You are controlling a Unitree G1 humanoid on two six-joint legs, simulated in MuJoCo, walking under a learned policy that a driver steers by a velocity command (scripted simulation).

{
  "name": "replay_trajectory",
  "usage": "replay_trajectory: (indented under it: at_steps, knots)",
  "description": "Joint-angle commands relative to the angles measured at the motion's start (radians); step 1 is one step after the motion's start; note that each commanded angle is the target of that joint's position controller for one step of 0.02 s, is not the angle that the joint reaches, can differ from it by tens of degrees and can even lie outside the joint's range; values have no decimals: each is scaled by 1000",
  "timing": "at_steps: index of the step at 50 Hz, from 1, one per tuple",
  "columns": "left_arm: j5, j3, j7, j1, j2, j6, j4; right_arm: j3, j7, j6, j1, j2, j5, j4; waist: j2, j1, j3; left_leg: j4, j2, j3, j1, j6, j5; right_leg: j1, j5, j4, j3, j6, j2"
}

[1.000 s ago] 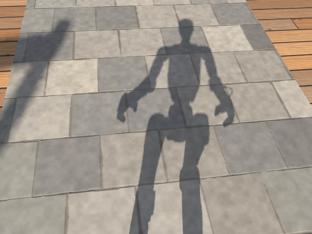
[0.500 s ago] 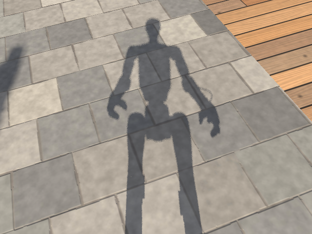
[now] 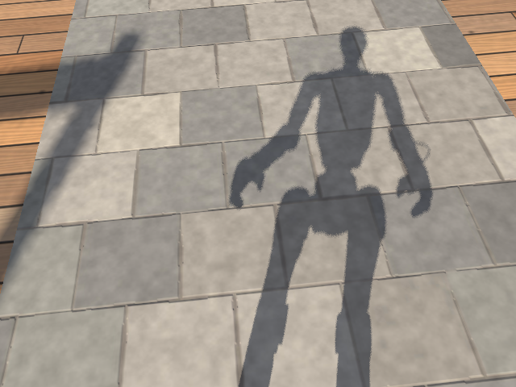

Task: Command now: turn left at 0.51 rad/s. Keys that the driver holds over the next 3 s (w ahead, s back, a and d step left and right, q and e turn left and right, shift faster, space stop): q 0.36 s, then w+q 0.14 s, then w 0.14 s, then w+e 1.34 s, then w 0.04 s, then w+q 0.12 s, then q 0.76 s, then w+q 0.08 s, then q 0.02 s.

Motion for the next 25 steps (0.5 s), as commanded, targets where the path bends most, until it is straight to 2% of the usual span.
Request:
replay_trajectory:
  at_steps: [1,2,3,4,5,7,9,12,15,18,20,21,22,23,24,25]
  knots:
    - [51,31,-1,3,179,-20,-92,-41,-4,-21,33,-151,-5,-80,-223,-10,-71,456,-4,-7,-224,1,-241,72,146,-299,499,-256,-445]
    - [37,17,2,-54,128,-31,-94,-55,-4,-15,43,-170,2,-56,-158,-31,-26,507,9,-5,-239,-4,-160,51,106,-285,375,-215,-379]
    - [21,10,6,-83,109,-36,-102,-56,-10,-5,68,-150,0,-29,-133,-37,-16,526,16,7,-257,-15,-92,73,72,-278,281,-172,-317]
    - [11,6,14,-85,104,-39,-99,-53,-11,0,65,-133,-3,-27,-139,-27,-11,548,20,14,-274,-30,-36,94,140,-266,227,-161,-298]
    - [10,2,22,-62,100,-40,-93,-49,-8,0,52,-119,-3,-36,-142,-13,-21,562,20,34,-268,-44,-3,106,227,-260,177,-167,-284]
    - [13,1,34,-8,101,-33,-79,-40,1,-2,12,-95,5,-68,-152,16,-48,508,29,70,-286,-70,27,180,300,-253,119,-189,-285]
    - [12,6,42,35,115,-23,-68,-31,8,-2,-27,-79,4,-98,-151,47,-64,428,48,87,-305,-90,25,258,317,-253,110,-210,-313]
    - [10,17,40,36,146,-12,-67,-19,24,1,-50,-62,-1,-132,-153,60,-72,321,81,123,-265,-95,15,277,310,-258,73,-225,-343]
    - [6,27,26,17,169,-7,-70,-9,40,5,-60,-50,-4,-159,-160,62,-69,216,96,173,-179,-75,1,233,347,-251,13,-227,-353]
    - [-7,36,9,9,187,-4,-67,-13,52,13,-54,-57,-2,-178,-172,56,-84,114,80,226,-96,-44,-4,222,438,-210,-29,-217,-368]
    - [-26,45,-1,18,205,-7,-61,-15,62,23,-54,-58,5,-192,-173,55,-98,30,72,251,-40,-4,2,211,262,-211,-32,-194,-388]
    - [-38,46,-5,9,207,-10,-58,-17,68,25,-37,-57,7,-190,-170,36,-95,-43,63,267,15,23,32,179,134,-200,-43,-172,-385]
    - [-48,43,-7,-5,194,-12,-54,-23,71,23,16,-62,8,-170,-161,4,-95,-134,40,289,114,55,75,114,8,-159,-72,-141,-366]
    - [-41,29,-9,8,145,-15,-43,-42,65,18,118,-94,14,-125,-109,-27,-116,-184,7,284,277,92,69,4,-100,-45,-124,-100,-322]
    - [-15,4,-17,-15,71,-19,-57,-74,51,8,264,-175,22,-87,95,-78,-136,-274,143,44,474,173,38,-220,-236,289,-219,-24,-226]
    - [5,-7,-11,-103,46,-37,-155,-87,56,-31,282,-291,4,-118,257,-81,-117,-402,390,-535,529,392,-188,-601,-451,566,-128,39,-39]
Next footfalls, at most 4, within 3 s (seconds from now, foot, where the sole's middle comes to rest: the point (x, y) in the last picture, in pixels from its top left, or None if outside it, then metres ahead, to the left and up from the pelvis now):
0.48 left None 0.00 0.15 -0.77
1.00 right None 0.41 0.07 -0.77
1.44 left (153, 323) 0.64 0.33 -0.77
1.98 right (264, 247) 0.87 0.03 -0.77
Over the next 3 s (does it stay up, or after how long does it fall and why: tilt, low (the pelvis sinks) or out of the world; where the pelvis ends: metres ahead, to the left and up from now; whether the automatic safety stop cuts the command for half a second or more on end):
stays up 1.06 0.02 0.01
